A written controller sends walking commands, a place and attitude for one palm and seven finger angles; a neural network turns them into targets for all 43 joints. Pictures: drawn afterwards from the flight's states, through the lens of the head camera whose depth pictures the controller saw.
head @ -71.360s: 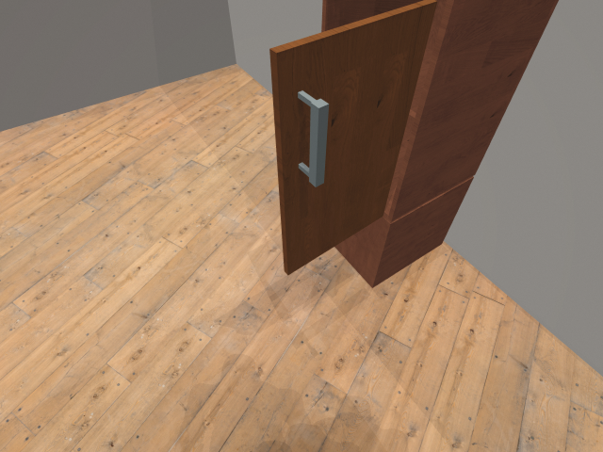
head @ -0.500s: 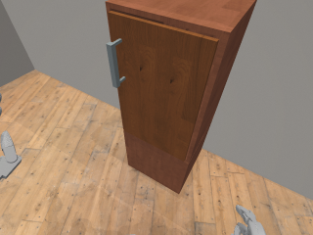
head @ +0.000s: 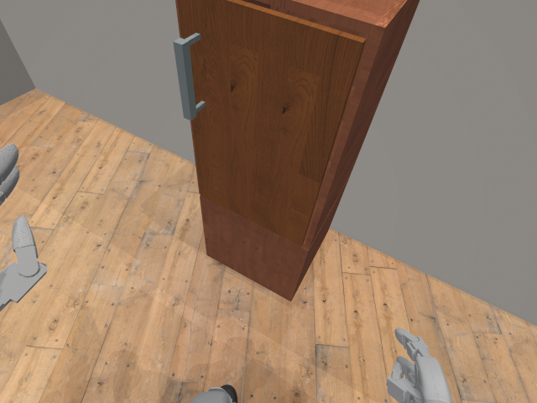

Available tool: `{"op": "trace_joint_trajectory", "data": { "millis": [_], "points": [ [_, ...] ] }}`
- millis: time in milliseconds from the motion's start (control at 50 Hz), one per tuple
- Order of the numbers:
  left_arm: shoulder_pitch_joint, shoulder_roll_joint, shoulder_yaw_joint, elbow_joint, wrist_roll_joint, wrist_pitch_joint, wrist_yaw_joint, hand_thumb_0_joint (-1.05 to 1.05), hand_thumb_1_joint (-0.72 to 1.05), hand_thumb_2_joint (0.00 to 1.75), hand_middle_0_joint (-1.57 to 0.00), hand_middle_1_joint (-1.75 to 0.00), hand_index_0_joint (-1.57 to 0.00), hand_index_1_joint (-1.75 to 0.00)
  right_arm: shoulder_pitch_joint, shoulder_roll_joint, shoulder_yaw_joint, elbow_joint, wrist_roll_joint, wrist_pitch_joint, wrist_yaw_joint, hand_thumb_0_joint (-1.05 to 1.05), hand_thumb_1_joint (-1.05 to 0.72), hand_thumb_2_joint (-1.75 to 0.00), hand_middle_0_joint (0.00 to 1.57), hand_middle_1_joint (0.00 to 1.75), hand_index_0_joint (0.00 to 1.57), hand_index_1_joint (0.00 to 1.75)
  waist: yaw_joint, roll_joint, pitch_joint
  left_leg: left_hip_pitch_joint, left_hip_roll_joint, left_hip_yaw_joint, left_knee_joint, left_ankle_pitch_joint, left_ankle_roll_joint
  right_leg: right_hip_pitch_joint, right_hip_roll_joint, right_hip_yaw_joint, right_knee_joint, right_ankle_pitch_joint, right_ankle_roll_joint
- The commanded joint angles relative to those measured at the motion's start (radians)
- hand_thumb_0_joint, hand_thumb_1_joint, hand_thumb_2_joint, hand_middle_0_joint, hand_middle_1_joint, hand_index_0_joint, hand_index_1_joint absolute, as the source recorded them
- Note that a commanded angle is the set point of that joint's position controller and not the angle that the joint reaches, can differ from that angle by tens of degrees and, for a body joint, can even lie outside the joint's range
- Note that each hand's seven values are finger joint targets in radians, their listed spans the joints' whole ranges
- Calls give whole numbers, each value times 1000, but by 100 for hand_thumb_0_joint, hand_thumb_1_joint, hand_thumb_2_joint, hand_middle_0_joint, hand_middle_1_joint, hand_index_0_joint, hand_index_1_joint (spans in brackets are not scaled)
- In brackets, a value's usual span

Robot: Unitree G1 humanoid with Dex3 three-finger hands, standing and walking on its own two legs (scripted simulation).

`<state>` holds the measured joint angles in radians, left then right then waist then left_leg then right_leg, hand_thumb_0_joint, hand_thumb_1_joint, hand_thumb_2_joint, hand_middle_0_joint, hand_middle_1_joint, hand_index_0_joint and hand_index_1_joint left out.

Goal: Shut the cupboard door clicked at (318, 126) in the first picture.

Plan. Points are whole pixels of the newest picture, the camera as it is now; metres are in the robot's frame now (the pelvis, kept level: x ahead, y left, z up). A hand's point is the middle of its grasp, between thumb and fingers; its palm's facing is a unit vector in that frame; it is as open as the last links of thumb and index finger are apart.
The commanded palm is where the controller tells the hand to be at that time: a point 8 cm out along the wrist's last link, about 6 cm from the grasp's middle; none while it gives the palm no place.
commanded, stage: step back with the hand held close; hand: left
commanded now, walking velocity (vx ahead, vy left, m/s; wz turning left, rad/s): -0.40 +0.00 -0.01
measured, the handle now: (192, 78) +0.69 +0.22 +0.10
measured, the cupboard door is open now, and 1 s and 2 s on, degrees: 0 0 0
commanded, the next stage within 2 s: stop stepping back and stand still in 0.26 s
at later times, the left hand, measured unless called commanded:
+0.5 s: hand out of the picture +0.14 +0.27 +0.17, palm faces +0.32 -0.83 -0.46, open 7.4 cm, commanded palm +0.09 +0.31 +0.19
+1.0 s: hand out of the picture +0.10 +0.29 +0.19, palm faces +0.35 -0.81 -0.47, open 7.4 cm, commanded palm +0.06 +0.33 +0.19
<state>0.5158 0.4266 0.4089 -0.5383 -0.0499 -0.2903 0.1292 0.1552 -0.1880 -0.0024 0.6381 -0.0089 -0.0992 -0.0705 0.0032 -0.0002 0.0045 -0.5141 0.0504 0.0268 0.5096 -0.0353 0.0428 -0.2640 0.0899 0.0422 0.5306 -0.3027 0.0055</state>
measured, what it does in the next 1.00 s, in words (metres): walks backwards: right foot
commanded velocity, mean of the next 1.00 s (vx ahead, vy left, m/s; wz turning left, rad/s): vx -0.07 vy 0.01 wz -0.01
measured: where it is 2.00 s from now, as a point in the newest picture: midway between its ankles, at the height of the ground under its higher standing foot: outside the picture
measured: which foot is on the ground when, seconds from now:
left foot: down 0.00-0.92, up 0.94-1.00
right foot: down 0.00-0.22, up 0.24-0.46, down 0.48-1.00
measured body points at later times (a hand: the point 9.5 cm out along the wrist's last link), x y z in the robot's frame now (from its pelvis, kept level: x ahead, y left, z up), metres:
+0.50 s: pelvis -0.07 +0.02 +0.00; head -0.04 +0.06 +0.45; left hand +0.12 +0.31 +0.20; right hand +0.10 -0.21 -0.06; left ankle +0.08 +0.10 -0.73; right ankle -0.18 -0.11 -0.73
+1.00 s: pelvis -0.09 +0.04 +0.01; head -0.11 +0.06 +0.46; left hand +0.07 +0.33 +0.21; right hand +0.04 -0.20 -0.07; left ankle +0.01 +0.12 -0.71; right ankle -0.16 -0.08 -0.73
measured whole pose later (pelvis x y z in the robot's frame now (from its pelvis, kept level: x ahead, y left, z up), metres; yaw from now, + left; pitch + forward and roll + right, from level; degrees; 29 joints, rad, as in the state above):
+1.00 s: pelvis -0.09 +0.04 +0.01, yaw -3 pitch +0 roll -2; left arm 0.64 0.47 0.45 -0.57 -0.07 -0.22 0.13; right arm 0.28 -0.18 0.02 0.63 -0.01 -0.09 -0.05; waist -0.01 -0.03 -0.07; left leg -0.49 -0.03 0.00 0.69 -0.24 -0.03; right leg -0.13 0.05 0.03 0.47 -0.34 -0.04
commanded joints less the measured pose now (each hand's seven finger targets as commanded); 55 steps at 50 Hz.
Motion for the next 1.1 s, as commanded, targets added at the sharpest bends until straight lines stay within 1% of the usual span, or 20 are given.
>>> {"op": "trace_joint_trajectory", "data": {
  "millis": [0, 40, 80, 120, 180, 220, 280, 380, 480, 520, 640, 720, 760, 800, 860, 880, 920, 940, 1000, 1080],
  "points": [
    [18, 226, 191, -191, -23, -58, 28, 0, 90, 90, -20, -30, -20, -30, -67, -138, -65, -172, -2, -33, -14, 0, -90, -90, 20, 30, 20, 30, -18, 106, -130, 143, 57, -105, -98, -447, -29, -108, -108, 105, -183, -200, -51],
    [38, 232, 184, -162, -22, -55, 38, 0, 90, 90, -20, -30, -20, -30, -40, -123, -65, -153, -7, -24, -11, 0, -90, -90, 20, 30, 20, 30, -24, -1, -106, 280, -14, -60, 123, -349, -72, -319, -233, 206, -313, -292, -114],
    [7, 217, 148, -133, -8, -42, 50, 0, 90, 90, -20, -30, -20, -30, -20, -120, -59, -134, -7, -13, -8, 0, -90, -90, 20, 30, 20, 30, -34, -95, -80, 313, -42, -52, 277, -270, -72, -381, -328, 241, -331, -107, -144],
    [-58, 207, 121, -123, -1, -35, 51, 0, 90, 90, -20, -30, -20, -30, -27, -126, -52, -131, -8, -7, -14, 0, -90, -90, 20, 30, 20, 30, -46, -59, -31, 256, -23, -84, 172, -208, -60, -315, -280, 174, -254, 78, -108],
    [-120, 208, 113, -122, 1, -53, 38, 0, 90, 90, -20, -30, -20, -30, -42, -177, -60, -152, 9, -28, -34, 0, -90, -90, 20, 30, 20, 30, -16, 98, -26, 155, 99, -208, -174, -55, -1, -87, -31, 17, -92, 107, 2],
    [-82, 209, 139, -111, -4, -68, 20, 0, 90, 90, -20, -30, -20, -30, -65, -196, -66, -171, -8, -48, -35, 0, -90, -90, 20, 30, 20, 30, 1, 268, -96, -36, 241, -423, -414, -472, 69, 123, 34, -2, 158, -46, 9],
    [-46, 179, 136, -206, -4, -56, 10, 0, 90, 90, -20, -30, -20, -30, -50, -167, -70, -162, -13, -60, -16, 0, -90, -90, 20, 30, 20, 30, 9, 189, -192, 21, 242, -344, -341, -437, 87, 123, 3, 15, 225, -111, -5],
    [53, 190, 132, -259, -30, -31, 17, 0, 90, 90, -20, -30, -20, -30, -15, -151, -51, -138, -14, -75, -2, 0, -90, -90, 20, 30, 20, 30, 1, 226, -232, 220, 146, -222, -296, -318, 4, 110, -15, -49, -134, -92, -18],
    [-1, 221, 166, -198, -31, -6, 37, 0, 90, 90, -20, -30, -20, -30, 8, -136, -42, -133, -14, -56, -14, 0, -90, -90, 20, 30, 20, 30, -22, 97, -225, 425, 13, -45, -71, -211, -70, -70, -144, -7, -269, -82, -86],
    [53, 237, 181, -167, -38, 27, 40, 0, 90, 90, -20, -30, -20, -30, -2, -145, -52, -143, 2, -48, -19, 0, -90, -90, 20, 30, 20, 30, -19, -11, -215, 501, -10, -44, 33, -213, -61, -167, -154, 13, -289, -160, -89],
    [-113, 192, 101, -106, -14, 59, 41, 0, 90, 90, -20, -30, -20, -30, -19, -143, -35, -129, 3, -25, -39, 0, -90, -90, 20, 30, 20, 30, -48, -15, 42, 390, -13, -77, 116, -252, -61, -306, -201, 31, -306, -299, -107],
    [-251, 207, 86, -122, 2, 38, 33, 0, 90, 90, -20, -30, -20, -30, -40, -166, -37, -133, 8, -47, -45, 0, -90, -90, 20, 30, 20, 30, -50, 132, 133, 305, 25, -189, -86, -447, -61, -280, -113, -30, -190, -334, -69],
    [-213, 188, 102, -142, -2, 25, 34, 0, 90, 90, -20, -30, -20, -30, -29, -165, -29, -149, 5, -65, -39, 0, -90, -90, 20, 30, 20, 30, -24, 285, 86, 141, 89, -349, -432, -751, -99, -37, 22, -96, 0, -301, -34],
    [-154, 218, 144, -188, -13, 16, 33, 0, 90, 90, -20, -30, -20, -30, -15, -146, -34, -154, -4, -78, -26, 0, -90, -90, 20, 30, 20, 30, 8, 317, -16, 96, 117, -353, -526, -776, -143, 115, 60, -105, 84, -264, -42],
    [31, 207, 157, -220, -21, 11, 16, 0, 90, 90, -20, -30, -20, -30, 3, -121, -38, -172, -2, -72, -2, 0, -90, -90, 20, 30, 20, 30, 11, 183, -169, 149, 6, -104, -287, -492, -120, 222, -12, -61, -157, -196, -51],
    [79, 221, 175, -206, -18, 17, 14, 0, 90, 90, -20, -30, -20, -30, 7, -116, -45, -167, 5, -59, 6, 0, -90, -90, 20, 30, 20, 30, 4, 62, -180, 262, -54, -4, -52, -361, -91, 65, -116, 39, -264, -243, -75],
    [148, 212, 211, -152, -46, 41, 27, 0, 90, 90, -20, -30, -20, -30, 18, -132, -60, -140, -6, -29, 7, 0, -90, -90, 20, 30, 20, 30, -1, -149, -111, 302, -72, -56, 338, -246, -83, -253, -331, 292, -392, -395, -218],
    [128, 173, 160, -137, -43, 56, 29, 0, 90, 90, -20, -30, -20, -30, 39, -120, -49, -121, -5, -9, 10, 0, -90, -90, 20, 30, 20, 30, -18, -161, -59, 178, -48, -77, 396, -232, -81, -206, -365, 271, -360, -376, -245],
    [-103, 156, 106, -32, -3, 41, 57, 0, 90, 90, -20, -30, -20, -30, 22, -138, -35, -110, 13, -41, -12, 0, -90, -90, 20, 30, 20, 30, -38, -28, 39, 179, 0, -70, 64, -198, -37, -66, -273, 137, -211, -63, -117],
    [-150, 176, 91, -41, 11, 39, 44, 0, 90, 90, -20, -30, -20, -30, 16, -153, -37, -131, 25, -69, -34, 0, -90, -90, 20, 30, 20, 30, -16, 74, -80, 394, 77, -186, -75, 179, 17, -18, -84, -21, -17, 224, 1]
  ]
}}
